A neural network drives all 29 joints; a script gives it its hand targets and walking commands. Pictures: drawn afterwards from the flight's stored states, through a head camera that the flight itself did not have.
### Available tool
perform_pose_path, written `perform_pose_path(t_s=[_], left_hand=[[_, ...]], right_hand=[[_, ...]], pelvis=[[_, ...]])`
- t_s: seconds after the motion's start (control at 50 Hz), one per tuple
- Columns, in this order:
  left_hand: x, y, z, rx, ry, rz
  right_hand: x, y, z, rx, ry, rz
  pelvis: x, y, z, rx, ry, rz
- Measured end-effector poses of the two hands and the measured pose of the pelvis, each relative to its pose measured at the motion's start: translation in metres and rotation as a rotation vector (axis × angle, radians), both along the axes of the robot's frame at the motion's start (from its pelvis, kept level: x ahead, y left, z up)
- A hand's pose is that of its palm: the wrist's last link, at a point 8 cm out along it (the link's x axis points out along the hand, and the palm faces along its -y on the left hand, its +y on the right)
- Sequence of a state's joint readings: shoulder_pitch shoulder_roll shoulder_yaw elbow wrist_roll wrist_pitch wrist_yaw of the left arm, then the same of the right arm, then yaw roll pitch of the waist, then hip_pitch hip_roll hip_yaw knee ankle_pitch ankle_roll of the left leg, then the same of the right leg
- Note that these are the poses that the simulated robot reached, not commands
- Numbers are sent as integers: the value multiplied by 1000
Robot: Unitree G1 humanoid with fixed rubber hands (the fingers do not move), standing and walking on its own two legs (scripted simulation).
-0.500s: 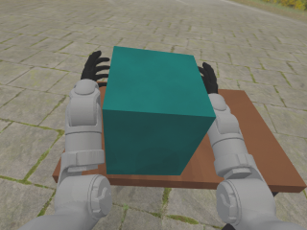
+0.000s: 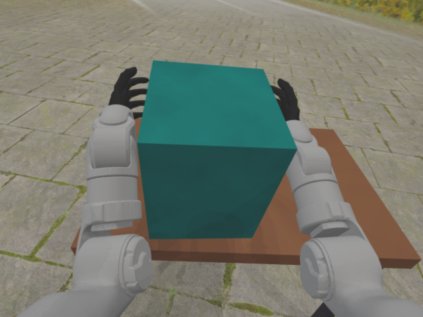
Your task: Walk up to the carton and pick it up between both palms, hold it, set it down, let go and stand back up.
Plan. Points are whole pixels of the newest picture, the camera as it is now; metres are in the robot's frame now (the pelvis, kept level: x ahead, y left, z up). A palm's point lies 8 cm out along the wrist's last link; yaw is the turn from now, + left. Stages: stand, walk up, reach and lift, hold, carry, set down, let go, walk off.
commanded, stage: hold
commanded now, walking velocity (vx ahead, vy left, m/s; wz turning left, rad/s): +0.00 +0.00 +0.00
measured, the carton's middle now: (205, 154) +0.35 -0.01 +0.18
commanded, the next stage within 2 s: none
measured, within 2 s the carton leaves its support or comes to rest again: neither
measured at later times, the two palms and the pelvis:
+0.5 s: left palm (110, 95) +0.37 +0.15 +0.29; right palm (290, 96) +0.37 -0.15 +0.29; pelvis +0.00 -0.01 +0.00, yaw -1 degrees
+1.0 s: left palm (110, 99) +0.37 +0.15 +0.28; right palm (288, 99) +0.37 -0.15 +0.29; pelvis +0.00 -0.01 +0.00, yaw +0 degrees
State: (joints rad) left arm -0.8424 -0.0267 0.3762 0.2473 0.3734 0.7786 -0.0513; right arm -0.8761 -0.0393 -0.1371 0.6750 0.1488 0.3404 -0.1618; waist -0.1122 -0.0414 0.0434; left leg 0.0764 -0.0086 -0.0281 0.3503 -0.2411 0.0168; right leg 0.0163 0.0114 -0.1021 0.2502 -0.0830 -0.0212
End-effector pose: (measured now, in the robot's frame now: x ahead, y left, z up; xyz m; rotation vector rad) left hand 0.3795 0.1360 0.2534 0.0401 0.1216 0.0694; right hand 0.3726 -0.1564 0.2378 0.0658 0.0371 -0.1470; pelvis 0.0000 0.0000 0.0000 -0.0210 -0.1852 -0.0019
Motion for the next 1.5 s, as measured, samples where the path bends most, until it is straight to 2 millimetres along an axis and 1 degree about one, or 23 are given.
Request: perform_pose_path(t_s=[0.04, 0.12, 0.2, 0.34, 0.46, 0.62, 0.78, 0.96, 1.2, 1.5], left_hand=[[0, 0, 1, 0, 2, 0], [-12, 7, 13, -5, -41, 22], [-20, 13, 17, -22, -18, 44], [-19, 15, 31, -28, -7, 41], [-15, 11, 37, -26, -2, 25], [-12, 8, 34, -29, 2, 17], [-12, 10, 29, -34, 1, 19], [-13, 11, 28, -36, -4, 19], [-15, 7, 27, -27, -6, 1], [-14, 3, 34, -23, -1, 5]], right_hand=[[0, 0, 2, 1, 2, 0], [-5, 6, 17, -13, -39, 24], [-6, 12, 27, -5, -18, 43], [-4, 14, 44, -5, -6, 48], [-3, 10, 53, -15, 0, 41], [-1, 7, 52, -18, 7, 39], [0, 8, 49, -12, 7, 42], [-1, 9, 48, -5, 4, 41], [-7, 5, 51, 6, 3, 28], [-6, 2, 55, 9, 10, 29]], pelvis=[[0, 0, 0, 0, 1, -1], [1, 0, -1, -4, -4, -17], [0, -2, -1, 0, -14, -19], [-1, -4, -1, 2, 1, -10], [0, -7, 0, 3, 13, -8], [2, -10, 0, 4, 24, -5], [3, -11, 0, 4, 28, 1], [3, -10, 0, 4, 26, 1], [3, -8, 0, 3, 28, -7], [0, -9, 0, 8, 34, -12]])
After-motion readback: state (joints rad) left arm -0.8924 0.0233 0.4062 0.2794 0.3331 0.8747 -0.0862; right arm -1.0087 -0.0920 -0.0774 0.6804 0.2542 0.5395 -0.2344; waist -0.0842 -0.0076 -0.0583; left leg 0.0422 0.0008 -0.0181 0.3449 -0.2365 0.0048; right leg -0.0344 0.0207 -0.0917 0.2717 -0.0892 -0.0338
